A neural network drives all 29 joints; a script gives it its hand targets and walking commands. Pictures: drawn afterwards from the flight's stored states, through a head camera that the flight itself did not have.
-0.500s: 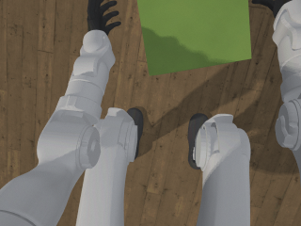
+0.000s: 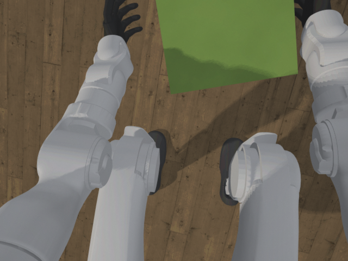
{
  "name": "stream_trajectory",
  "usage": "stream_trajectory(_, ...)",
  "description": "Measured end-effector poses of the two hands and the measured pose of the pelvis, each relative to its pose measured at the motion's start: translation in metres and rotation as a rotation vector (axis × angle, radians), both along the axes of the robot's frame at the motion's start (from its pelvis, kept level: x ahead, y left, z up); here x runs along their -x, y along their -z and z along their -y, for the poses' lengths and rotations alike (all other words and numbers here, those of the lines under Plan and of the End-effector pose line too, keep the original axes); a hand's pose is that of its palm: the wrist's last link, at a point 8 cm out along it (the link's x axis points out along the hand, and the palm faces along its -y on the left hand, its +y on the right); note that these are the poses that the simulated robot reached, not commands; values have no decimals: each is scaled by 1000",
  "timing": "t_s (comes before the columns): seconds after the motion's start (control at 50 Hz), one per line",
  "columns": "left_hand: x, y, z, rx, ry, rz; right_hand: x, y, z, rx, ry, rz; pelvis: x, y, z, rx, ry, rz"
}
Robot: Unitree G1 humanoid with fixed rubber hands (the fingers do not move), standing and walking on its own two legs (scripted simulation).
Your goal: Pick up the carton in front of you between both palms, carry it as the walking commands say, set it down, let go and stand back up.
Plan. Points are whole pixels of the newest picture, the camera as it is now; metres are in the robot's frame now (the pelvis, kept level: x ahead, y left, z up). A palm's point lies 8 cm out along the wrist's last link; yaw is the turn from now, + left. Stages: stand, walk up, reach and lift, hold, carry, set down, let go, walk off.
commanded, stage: reach and lift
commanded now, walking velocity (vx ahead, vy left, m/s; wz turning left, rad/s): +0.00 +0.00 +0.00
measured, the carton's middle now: (219, 39) +0.50 -0.08 -0.25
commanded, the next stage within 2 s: none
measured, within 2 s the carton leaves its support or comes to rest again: leaves its support in 0.42 s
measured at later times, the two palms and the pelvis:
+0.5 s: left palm (127, 26) +0.51 +0.09 -0.14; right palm (298, 8) +0.52 -0.20 -0.17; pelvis +0.00 +0.00 -0.01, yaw -1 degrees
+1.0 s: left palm (69, 9) +0.48 +0.09 +0.04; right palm out of the picture +0.48 -0.21 +0.03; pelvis +0.00 +0.01 +0.10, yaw -6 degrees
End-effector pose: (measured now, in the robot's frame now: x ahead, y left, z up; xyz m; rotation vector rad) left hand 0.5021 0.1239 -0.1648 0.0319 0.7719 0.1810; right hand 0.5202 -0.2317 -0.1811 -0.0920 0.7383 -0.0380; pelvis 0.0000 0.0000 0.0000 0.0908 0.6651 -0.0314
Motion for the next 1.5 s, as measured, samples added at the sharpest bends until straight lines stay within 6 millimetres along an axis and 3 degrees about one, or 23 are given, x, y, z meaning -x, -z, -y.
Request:
stream_trajectory(0.1,-1,-2,11,6,26,2,0,-2,-9,-10,-18,-4,3,-3,-2,4,2,-1)
stream_trajectory(0.18,-6,-4,34,32,53,7,-1,-4,-16,-17,-22,-7,5,-5,-3,10,5,4)
stream_trajectory(0.4,-10,-7,34,30,-34,-4,-7,-7,-21,20,-32,-63,2,7,1,3,7,3)
stream_trajectory(0.56,-7,-32,29,35,-57,75,2,-24,-30,-14,-23,-9,0,7,0,13,15,10)
stream_trajectory(0.64,2,-60,36,60,-53,125,14,-55,-22,-27,12,38,1,-3,-4,19,31,22)
stream_trajectory(0.76,16,-115,47,87,-46,132,31,-122,-10,-34,67,43,2,-33,-9,18,64,13)
stream_trajectory(0.9,22,-172,43,81,-29,114,39,-184,-14,-21,89,27,0,-74,-12,24,81,-17)
stream_trajectory(1.22,29,-261,35,85,12,143,65,-265,-22,-43,146,58,-21,-150,-17,53,80,-14)
stream_trajectory(1.5,46,-356,28,80,35,129,88,-360,-29,-57,182,44,-48,-229,-11,69,97,102)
